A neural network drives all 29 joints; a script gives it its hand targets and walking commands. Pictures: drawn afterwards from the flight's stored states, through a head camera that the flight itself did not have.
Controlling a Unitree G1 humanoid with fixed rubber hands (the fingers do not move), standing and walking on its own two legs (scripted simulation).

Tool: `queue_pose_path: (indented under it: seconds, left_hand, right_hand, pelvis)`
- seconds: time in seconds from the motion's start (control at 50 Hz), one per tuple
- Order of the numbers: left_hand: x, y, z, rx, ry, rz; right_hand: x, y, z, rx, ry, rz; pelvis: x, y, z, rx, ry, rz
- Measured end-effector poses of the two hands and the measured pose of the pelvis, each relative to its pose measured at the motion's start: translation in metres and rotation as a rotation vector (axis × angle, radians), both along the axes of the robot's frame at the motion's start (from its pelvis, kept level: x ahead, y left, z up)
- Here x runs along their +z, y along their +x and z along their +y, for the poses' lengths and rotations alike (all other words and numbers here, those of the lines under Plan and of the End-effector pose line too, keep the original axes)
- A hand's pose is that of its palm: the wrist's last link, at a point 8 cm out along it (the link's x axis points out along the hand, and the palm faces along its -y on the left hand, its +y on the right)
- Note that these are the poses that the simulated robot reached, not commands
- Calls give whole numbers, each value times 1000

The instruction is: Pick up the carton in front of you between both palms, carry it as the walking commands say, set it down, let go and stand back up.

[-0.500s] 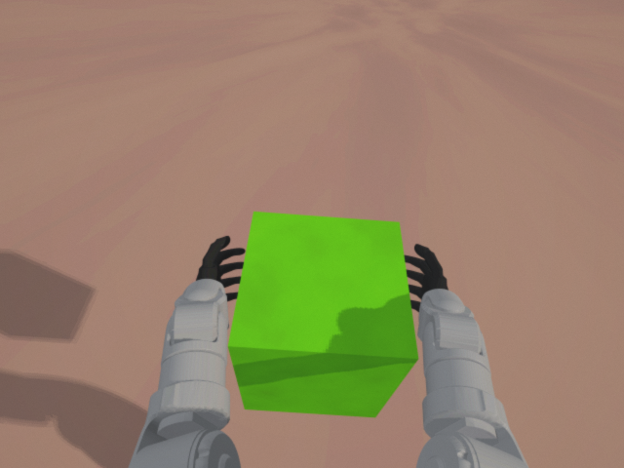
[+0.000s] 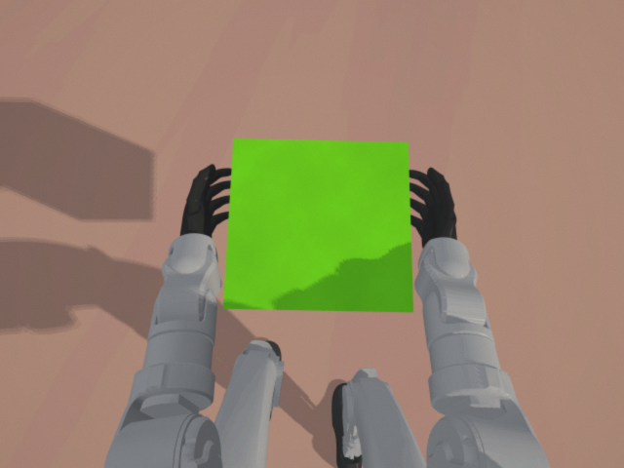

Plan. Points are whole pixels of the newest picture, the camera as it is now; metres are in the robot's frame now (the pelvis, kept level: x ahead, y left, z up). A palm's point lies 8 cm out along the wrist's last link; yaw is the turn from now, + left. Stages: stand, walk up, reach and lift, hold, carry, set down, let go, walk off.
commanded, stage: set down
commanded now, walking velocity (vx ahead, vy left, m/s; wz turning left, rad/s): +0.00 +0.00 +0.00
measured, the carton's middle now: (316, 239) +0.41 +0.03 -0.16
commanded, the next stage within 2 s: none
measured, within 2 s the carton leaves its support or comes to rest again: neither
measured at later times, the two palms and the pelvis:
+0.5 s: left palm (202, 235) +0.41 +0.22 -0.23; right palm (384, 233) +0.45 -0.08 -0.22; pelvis -0.02 +0.00 -0.12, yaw -3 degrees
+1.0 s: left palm (207, 244) +0.43 +0.24 -0.38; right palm (354, 234) +0.48 -0.05 -0.37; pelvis -0.05 -0.01 -0.23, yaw -5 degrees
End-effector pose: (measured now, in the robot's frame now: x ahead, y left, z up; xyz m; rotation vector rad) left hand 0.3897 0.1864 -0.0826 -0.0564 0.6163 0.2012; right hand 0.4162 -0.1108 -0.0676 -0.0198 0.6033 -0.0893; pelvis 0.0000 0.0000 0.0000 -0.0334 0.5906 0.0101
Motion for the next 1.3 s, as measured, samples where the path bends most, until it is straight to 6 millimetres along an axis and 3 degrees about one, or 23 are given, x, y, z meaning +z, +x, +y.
queue_pose_path:
  seconds: [0.24,0.72,1.08,1.16,1.3]
  left_hand:
    - [-57,13,13,16,1,47]
    - [-209,34,43,51,9,77]
    - [-318,44,60,58,30,131]
    - [-332,46,61,52,39,135]
    - [-332,51,61,52,45,136]
  right_hand:
    - [-58,19,13,17,5,45]
    - [-213,51,44,66,-1,74]
    - [-322,72,62,123,-30,123]
    - [-338,73,63,120,-20,127]
    - [-347,73,62,125,-14,128]
  pelvis:
    - [-57,-7,-5,-13,-6,104]
    - [-174,-38,-4,-41,-25,192]
    - [-246,-51,-5,-64,-17,167]
    - [-255,-51,-3,-82,-11,136]
    - [-263,-51,-2,-85,0,131]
